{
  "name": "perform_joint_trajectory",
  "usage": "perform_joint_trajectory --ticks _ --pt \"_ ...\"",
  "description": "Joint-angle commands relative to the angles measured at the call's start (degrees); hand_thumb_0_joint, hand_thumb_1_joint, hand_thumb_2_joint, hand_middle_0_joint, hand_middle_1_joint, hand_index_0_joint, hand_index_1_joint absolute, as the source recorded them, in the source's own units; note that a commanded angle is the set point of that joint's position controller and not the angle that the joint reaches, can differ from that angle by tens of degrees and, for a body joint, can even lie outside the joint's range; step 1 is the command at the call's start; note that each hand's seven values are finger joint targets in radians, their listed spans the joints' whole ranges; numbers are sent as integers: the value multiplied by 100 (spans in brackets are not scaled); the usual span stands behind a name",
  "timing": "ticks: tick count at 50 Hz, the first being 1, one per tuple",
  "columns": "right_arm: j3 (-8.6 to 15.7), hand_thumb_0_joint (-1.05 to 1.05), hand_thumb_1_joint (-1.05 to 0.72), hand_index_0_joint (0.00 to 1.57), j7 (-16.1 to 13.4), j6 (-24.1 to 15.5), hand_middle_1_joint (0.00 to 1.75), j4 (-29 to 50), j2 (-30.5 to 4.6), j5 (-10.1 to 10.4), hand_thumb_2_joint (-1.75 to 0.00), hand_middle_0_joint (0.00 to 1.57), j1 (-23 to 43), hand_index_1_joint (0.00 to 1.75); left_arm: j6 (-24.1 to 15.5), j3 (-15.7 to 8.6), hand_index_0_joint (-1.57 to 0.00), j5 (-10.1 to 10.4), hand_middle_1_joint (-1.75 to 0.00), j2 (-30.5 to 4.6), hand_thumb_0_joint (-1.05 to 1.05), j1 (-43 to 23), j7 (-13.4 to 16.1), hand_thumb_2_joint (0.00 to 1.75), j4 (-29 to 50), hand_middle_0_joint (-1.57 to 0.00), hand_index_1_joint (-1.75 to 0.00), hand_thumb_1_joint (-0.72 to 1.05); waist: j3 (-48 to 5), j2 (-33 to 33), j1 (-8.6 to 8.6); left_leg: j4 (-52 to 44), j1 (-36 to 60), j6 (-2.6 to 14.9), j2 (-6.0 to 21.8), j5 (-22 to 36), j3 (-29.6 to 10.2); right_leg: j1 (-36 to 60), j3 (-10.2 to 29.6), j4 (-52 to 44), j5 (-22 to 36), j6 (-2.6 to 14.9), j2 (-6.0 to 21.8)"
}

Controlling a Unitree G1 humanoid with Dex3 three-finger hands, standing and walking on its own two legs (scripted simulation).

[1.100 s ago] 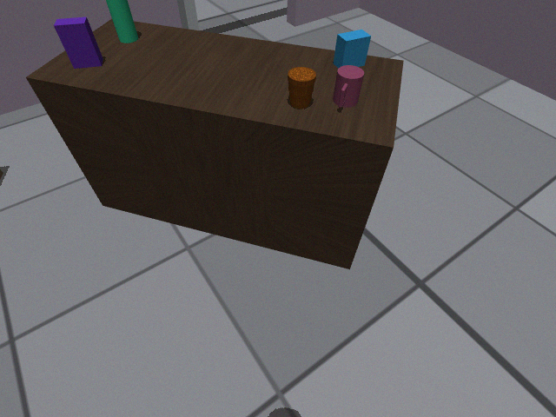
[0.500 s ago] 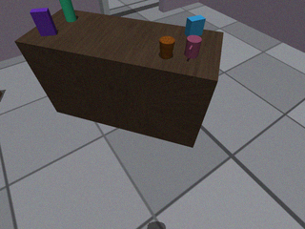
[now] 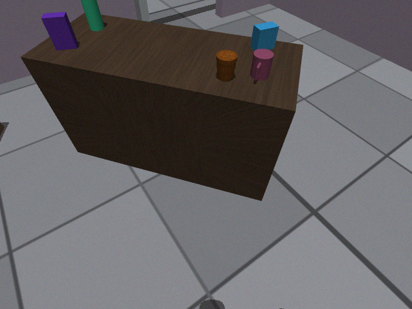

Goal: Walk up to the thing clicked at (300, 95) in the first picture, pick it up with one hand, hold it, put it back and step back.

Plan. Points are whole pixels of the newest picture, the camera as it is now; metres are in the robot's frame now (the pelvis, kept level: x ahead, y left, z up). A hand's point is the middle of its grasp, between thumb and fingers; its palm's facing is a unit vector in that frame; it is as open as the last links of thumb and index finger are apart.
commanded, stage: stand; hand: left
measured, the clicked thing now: (226, 66) +0.95 -0.07 -0.08
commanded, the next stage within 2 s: walk up in 0.02 s
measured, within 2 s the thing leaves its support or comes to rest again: neither
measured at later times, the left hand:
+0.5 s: hand (127, 291) +0.18 +0.18 -0.15, palm faces -0.15 -0.91 -0.39, open 7.4 cm
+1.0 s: hand (163, 183) +0.46 +0.13 -0.15, palm faces -0.35 -0.86 -0.38, open 7.4 cm
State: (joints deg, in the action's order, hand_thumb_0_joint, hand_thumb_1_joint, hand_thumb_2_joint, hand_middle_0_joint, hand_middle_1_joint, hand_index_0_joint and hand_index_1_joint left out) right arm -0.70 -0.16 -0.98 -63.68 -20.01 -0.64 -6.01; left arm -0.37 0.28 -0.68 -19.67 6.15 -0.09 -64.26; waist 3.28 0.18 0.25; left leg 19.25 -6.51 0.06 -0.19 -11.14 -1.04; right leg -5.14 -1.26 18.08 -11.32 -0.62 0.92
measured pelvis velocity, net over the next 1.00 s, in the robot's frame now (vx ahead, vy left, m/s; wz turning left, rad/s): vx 0.28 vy -0.10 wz -0.28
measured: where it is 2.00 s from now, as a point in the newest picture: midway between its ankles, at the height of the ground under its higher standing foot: (231, 256)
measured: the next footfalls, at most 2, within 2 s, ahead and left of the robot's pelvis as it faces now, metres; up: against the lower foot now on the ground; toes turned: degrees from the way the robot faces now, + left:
right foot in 0.30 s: +0.16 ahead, -0.21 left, +0.00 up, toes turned -11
left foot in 0.70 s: +0.33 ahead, +0.03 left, +0.00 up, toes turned -8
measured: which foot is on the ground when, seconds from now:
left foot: down 0.00-0.32, up 0.34-0.68, down 0.70-1.00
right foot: down 0.00-0.06, up 0.08-0.28, down 0.30-0.72, up 0.74-1.00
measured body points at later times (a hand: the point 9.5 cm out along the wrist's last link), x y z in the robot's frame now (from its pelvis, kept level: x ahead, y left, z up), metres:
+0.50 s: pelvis +0.10 -0.08 -0.02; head +0.11 -0.11 +0.43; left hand +0.18 +0.23 -0.12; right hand +0.11 -0.42 -0.14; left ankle +0.12 +0.05 -0.70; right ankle +0.12 -0.20 -0.75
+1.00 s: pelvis +0.28 -0.10 -0.02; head +0.31 -0.11 +0.43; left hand +0.47 +0.18 -0.12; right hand +0.21 -0.42 -0.13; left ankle +0.29 +0.04 -0.75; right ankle +0.34 -0.25 -0.73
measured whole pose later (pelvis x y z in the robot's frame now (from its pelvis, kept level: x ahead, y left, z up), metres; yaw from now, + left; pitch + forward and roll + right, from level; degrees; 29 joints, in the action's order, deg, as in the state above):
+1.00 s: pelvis +0.28 -0.10 -0.02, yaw -16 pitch -2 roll +0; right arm 2.9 2.5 -3.9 -46.7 -24.0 -1.4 -21.6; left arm -3.0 -2.9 -0.5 -24.9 13.9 -3.4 -47.4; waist 6.1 -0.6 -2.9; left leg 32.2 -9.5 -0.6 4.3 -20.0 6.4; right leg -25.6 -1.1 41.4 -18.2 1.7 2.3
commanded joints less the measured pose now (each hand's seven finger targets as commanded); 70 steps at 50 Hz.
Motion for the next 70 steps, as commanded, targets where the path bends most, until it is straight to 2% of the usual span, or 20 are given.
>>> perform_joint_trajectory --ticks 1,3,5,12,15,17,18,23,30,34,35,36,37,44,51,52,54,64,67,70 --pt "639 0 -90 20 1 -234 30 648 -1721 -92 -90 20 -230 30 -143 -567 -20 -97 -30 -1600 0 222 -86 90 759 -20 -30 90 -1009 -190 -176 214 864 499 591 -1247 -411 -420 586 421 -941 393 293" --pt "841 0 -90 20 15 -283 30 462 -1984 -138 -90 20 -949 30 -80 -565 -20 -150 -30 -1322 0 -419 -198 90 965 -20 -30 90 -108 610 -670 -705 1330 1015 1481 -3167 -1588 -2704 106 1801 -1904 306 -51" --pt "946 0 -90 20 21 -363 30 742 -2141 -158 -90 20 -867 30 -100 -623 -20 -170 -30 -1416 0 -411 -235 90 1223 -20 -30 90 545 482 -585 -1176 678 1609 2527 -2772 -2460 -3375 622 3149 -1730 250 421" --pt "910 0 -90 20 184 -371 30 1416 -1841 -211 -90 20 -82 30 -172 -719 -20 -124 -30 -1347 0 546 -522 90 1277 -20 -30 90 183 1079 21 -545 -437 922 1445 -1440 -123 -1259 -17 1818 -593 138 344" --pt "770 0 -90 20 189 -243 30 1578 -1457 -215 -90 20 -61 30 -258 -932 -20 -139 -30 -1694 0 1961 -381 90 864 -20 -30 90 -400 -494 672 1994 -1857 589 755 -1610 654 1202 -129 1255 -177 169 -54" --pt "622 0 -90 20 205 -164 30 1805 -1208 -92 -90 20 -380 30 -336 -1075 -20 -149 -30 -2532 0 2183 -247 90 1191 -20 -30 90 -331 -1877 690 4562 -3130 163 -95 -2386 279 664 4266 -1091 -3709 1241 2037" --pt "753 0 -90 20 182 -132 30 1702 -1673 -115 -90 20 -300 30 -318 -1027 -20 -68 -30 -2530 0 1625 -243 90 1412 -20 -30 90 270 -998 449 4771 -2830 107 354 -2082 -221 -301 4508 -1129 -4134 1584 2231" --pt "738 0 -90 20 296 -144 30 1344 -1538 -72 -90 20 -1241 30 -374 -824 -20 -2 -30 -1918 0 1146 -200 90 1686 -20 -30 90 180 -845 27 3694 -2001 128 663 -1099 -98 -956 2124 -602 -2053 1245 1236" --pt "810 0 -90 20 390 -247 30 1804 -1486 -165 -90 20 -805 30 -461 -827 -20 -21 -30 -2028 0 1222 -222 90 2000 -20 -30 90 199 -646 112 2080 -1588 25 537 -536 180 -1242 1772 -378 -1898 1238 1249" --pt "935 0 -90 20 314 -393 30 1656 -1566 -153 -90 20 -1646 30 -422 -676 -20 -54 -30 -1743 0 921 -207 90 2138 -20 -30 90 54 -187 -469 1323 420 137 212 -371 440 -2567 1092 976 -1659 901 735" --pt "1018 0 -90 20 242 -443 30 1539 -1798 -190 -90 20 -2223 30 -407 -580 -20 -62 -30 -1439 0 1045 -196 90 2153 -20 -30 90 -184 733 -740 634 1001 319 544 -1432 -258 -2946 687 2468 -1323 720 271" --pt "1097 0 -90 20 194 -511 30 1676 -2240 -244 -90 20 -2318 30 -410 -453 -20 29 -30 -956 0 1358 -192 90 2204 -20 -30 90 -257 1931 -649 -509 1326 822 2012 -2932 -2952 -3852 332 4282 -1803 353 -635" --pt "1115 0 -90 20 202 -511 30 1848 -2446 -55 -90 20 -1965 30 -398 -589 -20 -10 -30 -1582 0 1458 -103 90 2072 -20 -30 90 -225 1183 -528 -877 885 1476 2696 -3335 -4005 -3862 683 4819 -2059 370 -378" --pt "856 0 -90 20 152 -484 30 2039 -1873 -59 -90 20 -1541 30 -423 -596 -20 68 -30 -1453 0 1137 -251 90 1973 -20 -30 90 70 1048 -239 -8 -145 1386 1753 1521 -628 -2537 275 3241 -1247 136 259" --pt "738 0 -90 20 223 -286 30 2337 -1665 26 -90 20 -1213 30 -480 -753 -20 16 -30 -1519 0 1650 -233 90 1786 -20 -30 90 -413 385 269 1506 -1388 841 1106 296 284 150 -399 1366 230 286 -286" --pt "629 0 -90 20 224 -271 30 2378 -1376 24 -90 20 -1379 30 -511 -899 -20 1 -30 -1837 0 2120 -173 90 1681 -20 -30 90 -609 -534 560 2703 -2115 647 849 -219 446 1047 192 1205 -347 405 -89" --pt "645 0 -90 20 185 -168 30 2430 -1483 -9 -90 20 -1402 30 -582 -1014 -20 29 -30 -2607 0 2268 -91 90 1894 -20 -30 90 -727 -1232 595 4941 -3280 261 183 -2221 27 848 4410 -300 -2280 1607 2378" --pt "671 0 -90 20 197 -35 30 1937 -1210 -20 -90 20 -1485 30 -593 -632 -20 -11 -30 -1832 0 1218 75 90 2205 -20 -30 90 -149 -986 -45 2868 -1571 46 585 -694 197 -1439 877 786 2590 1289 1169" --pt "671 0 -90 20 132 -65 30 1853 -1177 41 -90 20 -1206 30 -481 -574 -20 34 -30 -1836 0 1087 115 90 2127 -20 -30 90 -425 -1025 0 2286 -875 95 325 -170 431 -1610 752 1407 2728 1139 1048" --pt "738 0 -90 20 44 -165 30 1682 -1465 -25 -90 20 -1368 30 -337 -417 -20 112 -30 -1501 0 957 141 90 2114 -20 -30 90 -611 -140 -222 1142 -36 349 543 844 -69 -2114 591 2394 931 634 569"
